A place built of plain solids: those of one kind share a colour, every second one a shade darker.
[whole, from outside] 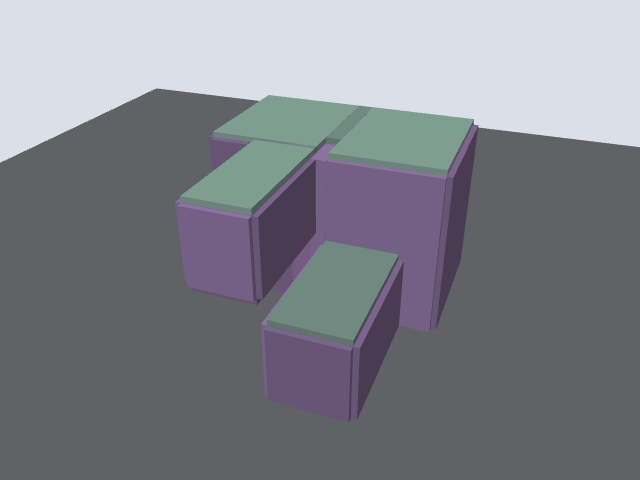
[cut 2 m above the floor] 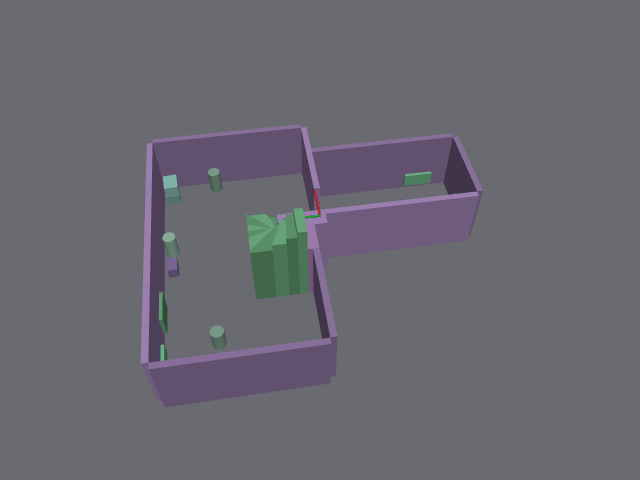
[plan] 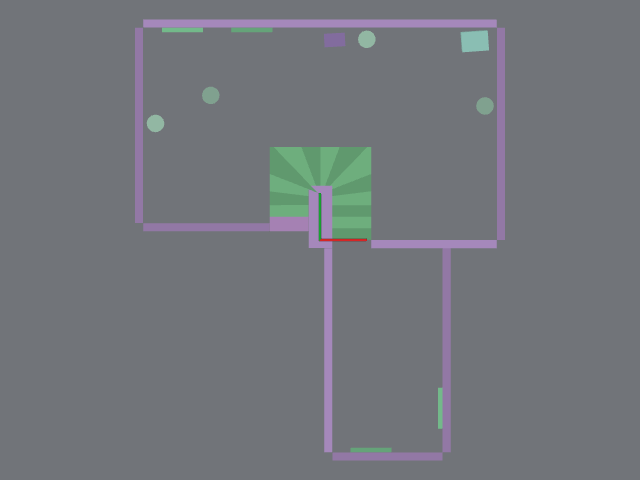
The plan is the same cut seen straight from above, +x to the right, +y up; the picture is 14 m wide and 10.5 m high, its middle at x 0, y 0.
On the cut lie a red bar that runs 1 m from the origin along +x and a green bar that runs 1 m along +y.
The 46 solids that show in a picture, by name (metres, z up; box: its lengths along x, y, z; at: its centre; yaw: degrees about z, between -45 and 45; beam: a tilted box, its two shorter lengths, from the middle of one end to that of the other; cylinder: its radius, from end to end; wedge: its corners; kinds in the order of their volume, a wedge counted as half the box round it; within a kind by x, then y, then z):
{
 "wall_1": {"box": [0.18, 4.28, 5.5], "at": [-3.96, 2.51, 2.7]},
 "wall_2": {"box": [2.77, 0.18, 5.5], "at": [-2.48, 0.28, 2.7]},
 "wall_3": {"box": [0.18, 4.33, 2.53], "at": [-2.39, -1.98, 4.19]},
 "wall_4": {"box": [2.05, 0.18, 2.53], "at": [-1.27, -4.23, 4.19]},
 "wall_5": {"box": [0.18, 4.33, 2.53], "at": [-0.16, -1.98, 4.19]},
 "wall_6": {"box": [7.74, 0.18, 5.5], "at": [0.0, 4.74, 2.7]},
 "wall_7": {"box": [0.52, 1.36, 5.75], "at": [0.01, 0.5, 2.58]},
 "wall_8": {"box": [0.18, 4.47, 2.56], "at": [0.18, -2.41, 1.23]},
 "wall_9": {"box": [0.85, 0.18, 2.94], "at": [0.7, -0.09, 3.98]},
 "wall_10": {"box": [2.41, 0.18, 2.56], "at": [1.48, -4.74, 1.23]},
 "wall_11": {"box": [2.75, 0.18, 5.5], "at": [2.49, -0.09, 2.7]},
 "wall_12": {"box": [0.18, 4.47, 2.56], "at": [2.77, -2.41, 1.23]},
 "wall_13": {"box": [0.18, 4.64, 5.5], "at": [3.96, 2.32, 2.7]},
 "roof_1": {"box": [3.62, 4.28, 0.2], "at": [-2.06, 2.51, 5.55]},
 "roof_2": {"box": [2.05, 4.33, 0.2], "at": [-1.27, -1.98, 5.55]},
 "roof_3": {"box": [0.85, 0.18, 0.2], "at": [-0.67, 0.28, 5.55]},
 "roof_4": {"box": [0.52, 3.46, 0.2], "at": [0.01, 2.92, 5.55]},
 "roof_5": {"box": [2.41, 4.47, 0.2], "at": [1.48, -2.41, 2.61]},
 "roof_6": {"box": [3.6, 4.64, 0.2], "at": [2.07, 2.32, 5.55]},
 "tread_1": {"wedge": [[-1.1, 0.51, -0.05], [-1.1, 0.51, 2.73], [-1.1, 0.76, -0.05], [-1.1, 0.76, 2.73], [-0.25, 0.51, -0.05], [-0.25, 0.51, 2.72], [-0.25, 0.76, -0.05], [-0.25, 0.76, 2.73]]},
 "tread_2": {"wedge": [[-1.1, 0.76, -0.05], [-1.1, 0.76, 2.53], [-1.1, 1.06, -0.05], [-1.1, 1.06, 2.53], [-0.25, 0.76, -0.05], [-0.25, 0.76, 2.53], [-0.25, 0.96, -0.05], [-0.25, 0.96, 2.53]]},
 "tread_3": {"wedge": [[-1.1, 1.06, -0.05], [-1.1, 1.06, 2.34], [-1.1, 1.44, -0.05], [-1.1, 1.44, 2.34], [-0.25, 0.96, -0.05], [-0.25, 0.96, 2.34], [-0.25, 1.11, -0.05], [-0.25, 1.11, 2.34]]},
 "tread_4": {"wedge": [[-1.1, 1.44, -0.05], [-1.1, 1.44, 2.14], [-1.1, 2.04, -0.05], [-1.1, 2.04, 2.14], [-1.01, 2.04, -0.05], [-1.01, 2.04, 2.14], [-0.05, 1.03, -0.05], [-0.05, 1.03, 2.14]]},
 "tread_5": {"wedge": [[-1.02, 2.04, -0.05], [-1.02, 2.04, 1.95], [-0.41, 2.04, -0.05], [-0.41, 2.04, 1.95], [-0.2, 1.19, -0.05], [-0.2, 1.19, 1.95], [-0.09, 1.19, -0.05], [-0.09, 1.19, 1.95]]},
 "tread_6": {"wedge": [[-0.41, 2.04, -0.05], [-0.41, 2.04, 1.75], [-0.09, 1.19, -0.05], [-0.09, 1.19, 1.75], [0.01, 1.19, -0.05], [0.01, 1.19, 1.75], [0.01, 2.04, -0.05], [0.01, 2.04, 1.75]]},
 "tread_7": {"wedge": [[0.01, 1.19, -0.05], [0.01, 1.19, 1.56], [0.01, 2.04, -0.05], [0.01, 2.04, 1.56], [0.11, 1.19, -0.05], [0.11, 1.19, 1.56], [0.43, 2.04, -0.05], [0.43, 2.04, 1.56]]},
 "tread_8": {"wedge": [[0.06, 1.03, -0.05], [0.06, 1.03, 1.17], [1.03, 2.04, -0.05], [1.03, 2.04, 1.17], [1.12, 1.44, -0.05], [1.12, 1.44, 1.17], [1.12, 2.04, -0.05], [1.12, 2.04, 1.17]]},
 "tread_9": {"wedge": [[0.11, 1.19, -0.05], [0.11, 1.19, 1.36], [0.21, 1.19, -0.05], [0.21, 1.19, 1.36], [0.43, 2.04, -0.05], [0.43, 2.04, 1.36], [1.04, 2.04, -0.05], [1.04, 2.04, 1.36]]},
 "tread_10": {"wedge": [[0.27, 0.0, -0.05], [0.27, 0.0, 0.19], [0.27, 0.26, -0.05], [0.27, 0.26, 0.19], [1.12, 0.0, -0.05], [1.12, 0.0, 0.19], [1.12, 0.26, -0.05], [1.12, 0.26, 0.19]]},
 "tread_11": {"wedge": [[0.27, 0.26, -0.05], [0.27, 0.26, 0.39], [0.27, 0.51, -0.05], [0.27, 0.51, 0.39], [1.12, 0.26, -0.05], [1.12, 0.26, 0.39], [1.12, 0.51, -0.05], [1.12, 0.51, 0.39]]},
 "tread_12": {"wedge": [[0.27, 0.51, -0.05], [0.27, 0.51, 0.58], [0.27, 0.76, -0.05], [0.27, 0.76, 0.58], [1.12, 0.51, -0.05], [1.12, 0.51, 0.58], [1.12, 0.77, -0.05], [1.12, 0.77, 0.58]]},
 "tread_13": {"wedge": [[0.27, 0.76, -0.05], [0.27, 0.76, 0.78], [0.27, 0.96, -0.05], [0.27, 0.96, 0.78], [1.12, 0.76, -0.05], [1.12, 0.76, 0.78], [1.12, 1.07, -0.05], [1.12, 1.07, 0.78]]},
 "tread_14": {"wedge": [[0.27, 0.96, -0.05], [0.27, 0.96, 0.97], [0.27, 1.12, -0.05], [0.27, 1.12, 0.97], [1.12, 1.07, -0.05], [1.12, 1.07, 0.97], [1.12, 1.45, -0.05], [1.12, 1.45, 0.97]]},
 "floor_1": {"box": [2.05, 4.33, 0.23], "at": [-1.27, -1.98, 2.81]},
 "floor_2": {"box": [0.85, 0.32, 2.98], "at": [-0.67, 0.35, 1.44]},
 "bin_1": {"cylinder": 0.19, "from": [-3.6, 2.55, 0.0], "to": [-3.6, 2.55, 0.75]},
 "bin_2": {"cylinder": 0.19, "from": [-2.39, 3.16, 0.0], "to": [-2.39, 3.16, 0.62]},
 "bin_3": {"cylinder": 0.19, "from": [1.02, 4.39, 0.0], "to": [1.02, 4.39, 0.75]},
 "bin_4": {"cylinder": 0.19, "from": [3.61, 2.93, 0.0], "to": [3.61, 2.93, 0.75]},
 "carton_1": {"box": [0.58, 0.43, 0.42], "at": [3.38, 4.36, 0.16], "yaw": 3.9},
 "carton_2": {"box": [0.58, 0.43, 0.37], "at": [3.39, 4.34, 0.56], "yaw": 3.9},
 "radiator_1": {"box": [0.9, 0.1, 0.45], "at": [-3.01, 4.6, 0.38]},
 "radiator_2": {"box": [0.9, 0.1, 0.7], "at": [-1.49, 4.6, 0.5]},
 "radiator_3": {"box": [0.9, 0.1, 0.45], "at": [1.12, -4.6, 0.38]},
 "radiator_4": {"box": [0.1, 0.9, 0.45], "at": [2.63, -3.68, 0.38]},
 "bucket_1": {"box": [0.46, 0.3, 0.39], "at": [0.32, 4.38, 0.14], "yaw": 3.2}
}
